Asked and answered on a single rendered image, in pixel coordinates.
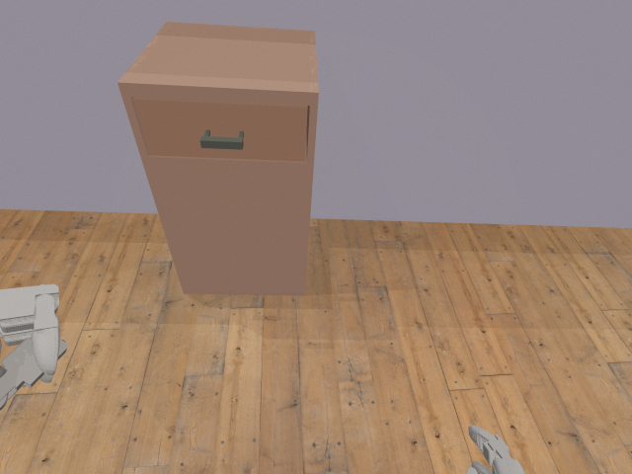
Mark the drawer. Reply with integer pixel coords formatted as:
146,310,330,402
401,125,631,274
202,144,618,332
133,97,308,162

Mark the cabinet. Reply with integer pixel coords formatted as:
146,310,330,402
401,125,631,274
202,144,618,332
118,22,319,296

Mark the handle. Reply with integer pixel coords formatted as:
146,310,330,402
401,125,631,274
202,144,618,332
200,130,244,150

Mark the right robot hand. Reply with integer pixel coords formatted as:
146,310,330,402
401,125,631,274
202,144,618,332
466,425,525,474

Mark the left robot hand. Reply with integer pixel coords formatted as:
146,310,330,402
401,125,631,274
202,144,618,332
0,284,68,411

